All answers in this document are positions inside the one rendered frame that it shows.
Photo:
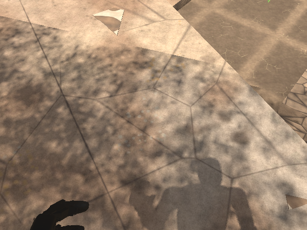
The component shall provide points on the robot left hand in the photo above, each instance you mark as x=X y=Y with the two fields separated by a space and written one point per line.
x=57 y=212

